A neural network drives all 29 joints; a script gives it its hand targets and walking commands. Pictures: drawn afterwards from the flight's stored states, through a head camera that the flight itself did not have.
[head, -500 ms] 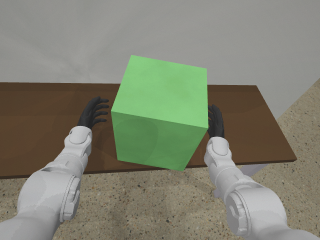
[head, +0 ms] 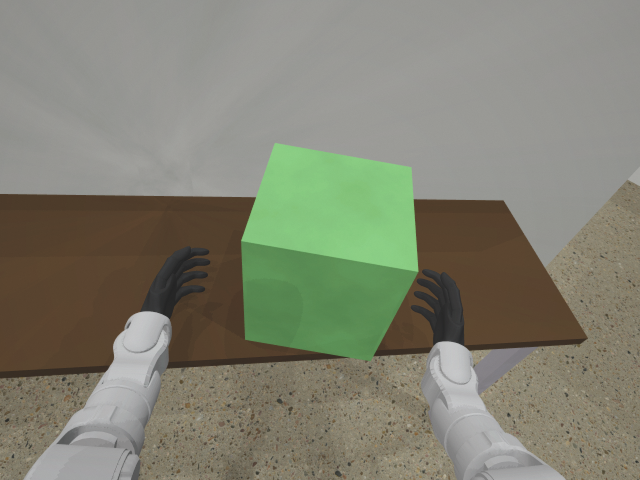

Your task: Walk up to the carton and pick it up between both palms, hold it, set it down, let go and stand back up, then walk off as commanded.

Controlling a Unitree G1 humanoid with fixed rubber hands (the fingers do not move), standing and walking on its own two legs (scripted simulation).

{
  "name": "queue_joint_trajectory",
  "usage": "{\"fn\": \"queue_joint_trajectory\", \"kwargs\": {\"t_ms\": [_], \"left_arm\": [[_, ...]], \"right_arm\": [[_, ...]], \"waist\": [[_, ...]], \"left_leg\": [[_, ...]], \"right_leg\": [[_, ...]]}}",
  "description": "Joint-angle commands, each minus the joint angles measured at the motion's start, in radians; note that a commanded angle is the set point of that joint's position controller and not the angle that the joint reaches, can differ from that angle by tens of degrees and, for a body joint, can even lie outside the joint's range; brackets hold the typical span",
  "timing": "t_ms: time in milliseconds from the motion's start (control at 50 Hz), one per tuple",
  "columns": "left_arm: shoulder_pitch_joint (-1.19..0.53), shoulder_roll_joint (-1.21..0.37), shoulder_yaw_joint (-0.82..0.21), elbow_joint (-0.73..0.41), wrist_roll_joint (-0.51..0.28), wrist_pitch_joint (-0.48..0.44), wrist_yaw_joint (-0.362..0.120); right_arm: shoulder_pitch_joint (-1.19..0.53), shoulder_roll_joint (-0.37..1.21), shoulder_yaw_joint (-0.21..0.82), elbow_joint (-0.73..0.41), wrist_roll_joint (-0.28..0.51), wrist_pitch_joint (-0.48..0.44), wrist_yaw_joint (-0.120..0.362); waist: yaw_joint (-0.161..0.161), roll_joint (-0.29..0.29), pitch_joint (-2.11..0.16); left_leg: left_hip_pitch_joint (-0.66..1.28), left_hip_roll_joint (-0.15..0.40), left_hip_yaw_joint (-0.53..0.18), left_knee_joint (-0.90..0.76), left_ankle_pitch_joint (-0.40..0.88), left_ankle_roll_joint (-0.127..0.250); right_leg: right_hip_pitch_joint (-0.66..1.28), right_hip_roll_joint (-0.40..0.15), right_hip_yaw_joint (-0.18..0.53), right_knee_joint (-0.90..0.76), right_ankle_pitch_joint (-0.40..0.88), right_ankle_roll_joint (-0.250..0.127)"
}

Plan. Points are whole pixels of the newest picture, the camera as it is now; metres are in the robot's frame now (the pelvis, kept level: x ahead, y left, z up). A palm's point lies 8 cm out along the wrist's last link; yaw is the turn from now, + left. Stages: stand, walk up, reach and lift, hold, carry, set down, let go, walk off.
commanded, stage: set down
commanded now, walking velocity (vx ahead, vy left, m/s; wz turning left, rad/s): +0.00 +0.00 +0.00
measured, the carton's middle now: (324, 256) +0.44 -0.04 +0.00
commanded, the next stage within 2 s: none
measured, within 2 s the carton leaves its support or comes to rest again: neither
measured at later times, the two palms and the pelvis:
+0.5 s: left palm (126, 381) +0.25 +0.21 +0.00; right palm (466, 386) +0.23 -0.20 +0.00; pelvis +0.03 -0.01 +0.01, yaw +0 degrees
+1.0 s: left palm (122, 409) +0.23 +0.21 -0.01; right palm (467, 395) +0.23 -0.21 -0.01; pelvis +0.04 -0.01 +0.01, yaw +0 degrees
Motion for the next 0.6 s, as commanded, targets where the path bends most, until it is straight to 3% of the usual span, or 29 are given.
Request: {"fn": "queue_joint_trajectory", "kwargs": {"t_ms": [0,180,320,440,580], "left_arm": [[-0.152,0.1,0.006,-0.186,-0.061,0.002,-0.014],[0.153,0.115,0.043,-0.428,-0.067,0.019,-0.049],[0.385,0.133,0.033,-0.654,-0.105,0.022,-0.078],[0.539,0.137,0.02,-0.774,-0.118,0.038,-0.095],[0.565,0.17,-0.026,-0.804,-0.147,0.061,-0.086]], "right_arm": [[-0.043,-0.05,0.021,-0.234,0.02,-0.006,0.012],[0.219,-0.025,0.069,-0.475,-0.008,-0.051,0.011],[0.431,-0.018,0.074,-0.644,-0.025,-0.075,0.005],[0.593,-0.008,0.087,-0.698,-0.04,-0.048,0.001],[0.584,-0.001,0.072,-0.782,-0.056,0.016,0.007]], "waist": [[0.072,0.19,-0.156],[0.133,0.153,-0.118],[0.134,0.136,-0.069],[0.141,0.136,0.035],[0.143,0.133,0.125]], "left_leg": [[0.307,0.005,-0.053,-0.176,0.076,-0.081],[0.442,-0.012,-0.016,-0.155,0.336,-0.087],[0.501,-0.005,-0.01,-0.151,0.459,-0.094],[0.49,0.0,-0.009,-0.191,0.381,-0.098],[0.409,0.01,-0.01,-0.25,0.169,-0.085]], "right_leg": [[0.143,0.056,-0.025,-0.076,0.04,-0.056],[0.219,0.06,0.005,-0.139,0.148,-0.078],[0.28,0.065,0.014,-0.157,0.218,-0.084],[0.296,0.057,0.032,-0.19,0.152,-0.094],[0.29,0.045,0.04,-0.196,-0.023,-0.106]]}}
